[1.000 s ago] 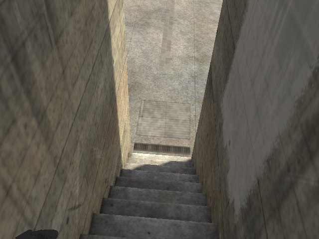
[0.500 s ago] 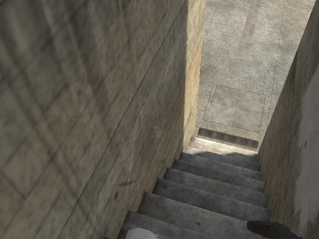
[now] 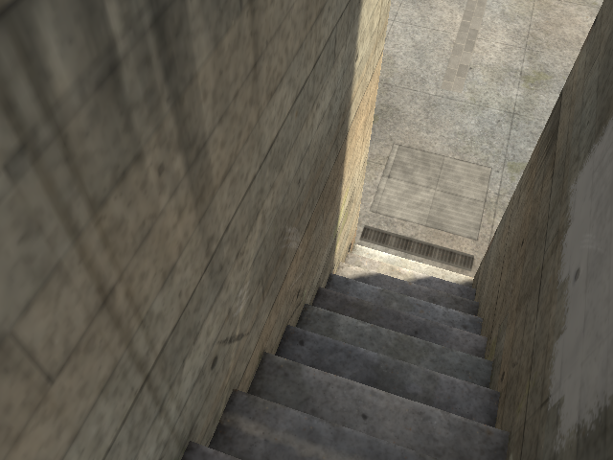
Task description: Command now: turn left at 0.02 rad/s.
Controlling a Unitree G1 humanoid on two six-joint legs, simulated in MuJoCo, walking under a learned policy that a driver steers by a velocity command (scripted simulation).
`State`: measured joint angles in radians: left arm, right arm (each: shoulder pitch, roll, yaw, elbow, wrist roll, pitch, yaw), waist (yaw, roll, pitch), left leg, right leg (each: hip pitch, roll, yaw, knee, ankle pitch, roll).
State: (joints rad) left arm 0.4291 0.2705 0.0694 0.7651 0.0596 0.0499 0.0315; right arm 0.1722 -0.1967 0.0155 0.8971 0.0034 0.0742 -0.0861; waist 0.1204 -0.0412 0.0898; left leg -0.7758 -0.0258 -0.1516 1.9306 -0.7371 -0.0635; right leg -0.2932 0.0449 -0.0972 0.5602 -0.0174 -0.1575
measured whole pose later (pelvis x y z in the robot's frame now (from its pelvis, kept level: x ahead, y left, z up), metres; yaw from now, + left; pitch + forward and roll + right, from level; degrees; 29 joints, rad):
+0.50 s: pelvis +0.02 +0.00 -0.03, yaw -2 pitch +0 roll +2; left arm 0.48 0.20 0.03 0.83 0.01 0.05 0.07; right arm 0.06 -0.12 0.03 0.82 0.04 0.05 -0.09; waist 0.10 -0.08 -0.01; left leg -0.76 0.04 -0.09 1.80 -0.66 -0.06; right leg -0.31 0.09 0.03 0.69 -0.39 -0.13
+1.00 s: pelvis +0.06 +0.00 -0.02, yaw -4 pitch +2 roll +2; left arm 0.49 0.17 0.03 0.86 0.02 0.04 0.06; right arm 0.02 -0.07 0.04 0.78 0.04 0.02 -0.07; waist 0.10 -0.10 -0.01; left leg -0.68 -0.01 -0.07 1.73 -0.52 -0.03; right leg -0.24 0.08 0.06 0.62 -0.40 -0.11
